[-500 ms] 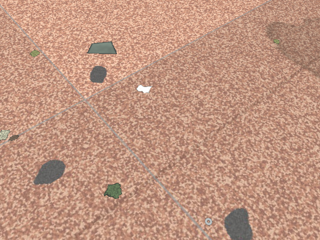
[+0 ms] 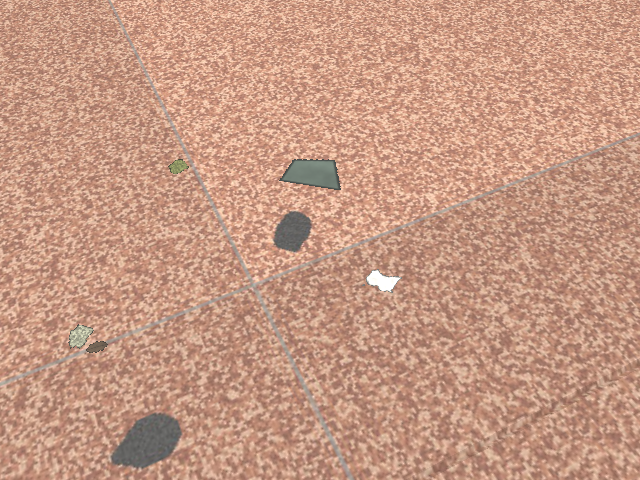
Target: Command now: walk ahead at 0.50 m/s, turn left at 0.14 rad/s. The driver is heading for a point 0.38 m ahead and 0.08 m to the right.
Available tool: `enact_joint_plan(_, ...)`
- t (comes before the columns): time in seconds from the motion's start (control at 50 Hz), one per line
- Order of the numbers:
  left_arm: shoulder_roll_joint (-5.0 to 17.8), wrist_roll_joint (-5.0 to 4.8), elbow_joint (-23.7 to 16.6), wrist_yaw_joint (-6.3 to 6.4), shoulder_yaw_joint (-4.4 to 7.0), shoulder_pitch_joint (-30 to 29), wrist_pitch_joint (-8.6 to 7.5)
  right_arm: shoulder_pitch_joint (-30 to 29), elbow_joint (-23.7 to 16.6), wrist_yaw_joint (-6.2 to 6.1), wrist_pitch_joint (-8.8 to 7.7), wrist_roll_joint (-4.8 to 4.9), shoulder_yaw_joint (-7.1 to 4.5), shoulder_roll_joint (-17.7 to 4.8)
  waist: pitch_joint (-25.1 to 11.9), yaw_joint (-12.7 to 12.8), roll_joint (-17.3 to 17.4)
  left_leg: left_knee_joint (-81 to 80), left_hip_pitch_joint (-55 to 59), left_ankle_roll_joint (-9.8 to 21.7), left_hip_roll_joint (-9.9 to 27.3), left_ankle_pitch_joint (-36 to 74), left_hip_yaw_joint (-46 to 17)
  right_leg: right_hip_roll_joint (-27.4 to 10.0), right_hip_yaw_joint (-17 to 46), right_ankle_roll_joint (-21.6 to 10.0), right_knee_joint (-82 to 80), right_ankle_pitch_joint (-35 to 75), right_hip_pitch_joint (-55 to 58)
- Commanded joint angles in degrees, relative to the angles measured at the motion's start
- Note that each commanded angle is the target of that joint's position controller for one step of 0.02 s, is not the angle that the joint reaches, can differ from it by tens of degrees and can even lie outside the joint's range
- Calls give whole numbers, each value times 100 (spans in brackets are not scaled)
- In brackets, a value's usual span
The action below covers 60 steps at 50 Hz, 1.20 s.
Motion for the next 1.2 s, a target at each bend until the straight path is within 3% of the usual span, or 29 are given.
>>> enact_joint_plan(0.02,859,-60,-285,48,180,-134,-93,-228,-496,10,-87,-46,-43,-246,-52,-74,-735,-778,-831,-115,394,447,-83,-1559,1540,-1097,-1335,749,590)
enact_joint_plan(0.12,1071,-134,-71,87,215,195,2,-1079,-647,93,-159,-9,48,-115,50,226,-659,-2520,-310,-194,217,1916,174,-1332,774,-884,-1382,1135,545)
enact_joint_plan(0.2,1115,-199,149,107,217,617,127,-1616,-855,185,-242,36,11,-227,208,312,-678,-3176,-64,-124,24,1892,128,-1539,1057,-795,-1068,1154,861)
enact_joint_plan(0.24,1232,-201,180,143,257,584,194,-1426,-825,206,-293,34,-57,-393,127,97,-752,-3444,378,-15,-50,1612,115,-1644,1224,-678,-759,1332,1007)
enact_joint_plan(0.26,1251,-204,172,157,256,489,215,-1036,-717,187,-309,20,-125,-509,-63,-175,-744,-3655,1028,89,-129,1585,199,-1541,1142,-566,-353,1806,921)
enact_joint_plan(0.28,1110,-170,155,159,202,484,212,-327,-514,135,-312,-25,-254,-754,-536,-514,-654,-3679,2161,243,-90,1584,203,-1234,935,-401,493,2171,628)
enact_joint_plan(0.3,741,-40,-33,153,59,378,185,686,-390,62,-301,-145,-375,-1169,-1418,-956,-124,-3440,3791,617,937,1668,-775,-849,657,-152,2174,1043,-383)
enact_joint_plan(0.32,169,-81,-131,163,-108,1125,95,929,-276,66,-215,-200,-446,-1566,-2175,-619,1479,-3875,5314,1448,2253,1320,-3040,-66,278,224,4052,-2072,-2267)
enact_joint_plan(0.34,737,-179,-13,171,26,969,57,933,-273,77,-191,-162,-318,-1043,-2015,-771,1057,-4177,5007,1479,2124,1434,-3418,-213,867,285,4778,-2444,-2721)
enact_joint_plan(0.36,995,-228,-104,178,116,572,59,562,-281,75,-197,-135,-226,-802,-1289,-706,737,-4117,4390,1331,1947,2452,-2462,-366,854,312,4969,-2116,-2916)
enact_joint_plan(0.4,898,-89,-136,223,133,239,155,-127,-269,130,-207,-126,-111,-445,-704,-352,246,-4195,3169,1222,1498,4169,-1285,-665,629,423,4572,-1692,-2538)
enact_joint_plan(0.44,623,-96,-103,227,100,362,322,-454,-174,150,-252,-165,-89,-348,-572,-28,343,-4496,2269,1178,1299,4547,-748,-782,561,488,4029,-1432,-1766)
enact_joint_plan(0.48,397,-55,-121,236,35,329,429,-670,-59,129,-282,-183,-108,-431,-509,130,345,-4674,1791,1230,1194,4799,-336,-754,449,557,3219,-1059,-1328)
enact_joint_plan(0.52,292,7,-167,208,-42,96,449,-794,41,77,-246,-159,-143,-573,-578,108,408,-4726,1562,1154,1030,4793,41,-726,321,530,2292,-307,-826)
enact_joint_plan(0.58,477,1,-228,162,-21,-301,470,-541,298,38,-158,-109,-156,-690,-675,-59,362,-4669,1739,1081,1044,4323,86,-590,244,480,1607,379,-487)
enact_joint_plan(0.62,561,22,-275,149,3,-470,484,-535,430,40,-111,-53,-139,-709,-602,-41,288,-4499,1761,987,1067,3672,18,-546,233,357,1135,520,-263)
enact_joint_plan(0.66,671,89,-243,160,57,-465,485,-498,551,35,-76,6,-74,-564,-544,46,155,-4137,1621,672,803,2487,19,-487,219,140,348,1068,333)
enact_joint_plan(0.68,938,116,-298,206,114,-500,488,-231,636,35,-86,-92,-2,-369,-602,-45,-239,-3828,1466,343,509,1677,163,-930,671,-7,133,2470,776)
enact_joint_plan(0.7,1260,124,-411,267,160,-720,532,372,733,45,-112,-242,38,-239,-776,-474,-956,-3489,1121,15,49,265,443,-1540,1216,-400,345,3279,1230)
enact_joint_plan(0.72,848,102,-387,268,57,-872,586,520,812,-11,-56,-221,99,-86,-950,-488,-1290,-3450,1251,-177,-21,-219,480,-1676,1412,-789,260,2505,1026)
enact_joint_plan(0.74,621,55,-395,212,12,-1076,607,249,783,-61,36,-182,92,-235,-754,-400,-1127,-3635,1464,-222,3,57,449,-1418,1367,-694,154,1476,632)
enact_joint_plan(0.76,559,45,-395,168,-2,-1210,615,80,796,-100,128,-152,54,-380,-548,-355,-988,-3686,1502,-208,0,204,492,-1160,1162,-487,140,941,378)
enact_joint_plan(0.8,626,45,-340,109,6,-1230,557,43,862,-149,261,-168,21,-501,-361,-319,-854,-3758,1623,-187,36,462,461,-945,947,-275,240,1060,190)
enact_joint_plan(0.92,594,1,-20,145,27,-1184,480,19,1143,-187,278,-112,15,-448,-632,-264,-447,-3768,1983,-216,137,1265,432,-821,719,-284,626,2495,599)
enact_joint_plan(1.06,535,-12,325,176,49,-1353,540,-34,1461,-235,383,-110,8,-376,-388,-296,-289,-3875,2061,-223,129,1009,487,-708,612,-264,507,1880,435)
enact_joint_plan(1.2,514,-15,668,257,61,-1377,597,7,1731,-259,345,-114,35,-333,-170,-272,-289,-3999,1884,-210,127,647,528,-593,506,-163,395,1169,404)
